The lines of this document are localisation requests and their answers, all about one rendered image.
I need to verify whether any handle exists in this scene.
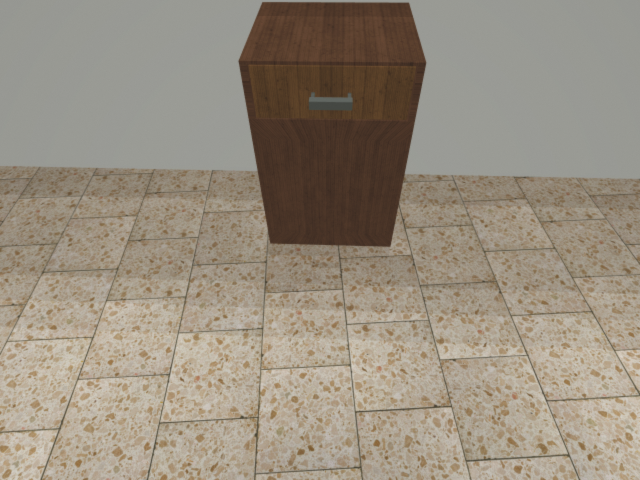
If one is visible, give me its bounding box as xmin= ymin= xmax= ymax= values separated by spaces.
xmin=309 ymin=92 xmax=353 ymax=111

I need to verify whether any cabinet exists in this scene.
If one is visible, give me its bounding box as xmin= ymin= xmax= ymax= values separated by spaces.
xmin=239 ymin=2 xmax=426 ymax=247

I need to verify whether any drawer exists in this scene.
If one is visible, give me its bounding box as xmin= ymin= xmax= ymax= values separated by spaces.
xmin=248 ymin=65 xmax=416 ymax=120

